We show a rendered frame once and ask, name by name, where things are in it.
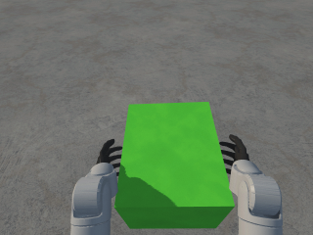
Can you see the carton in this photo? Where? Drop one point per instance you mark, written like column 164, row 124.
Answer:
column 172, row 173

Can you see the robot left forearm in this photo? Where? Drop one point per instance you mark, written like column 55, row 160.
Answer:
column 91, row 201

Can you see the robot left hand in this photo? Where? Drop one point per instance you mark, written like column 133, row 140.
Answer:
column 105, row 154

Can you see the robot right hand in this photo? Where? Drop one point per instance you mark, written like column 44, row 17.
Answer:
column 239, row 149

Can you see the robot right forearm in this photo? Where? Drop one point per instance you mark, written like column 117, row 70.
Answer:
column 260, row 209

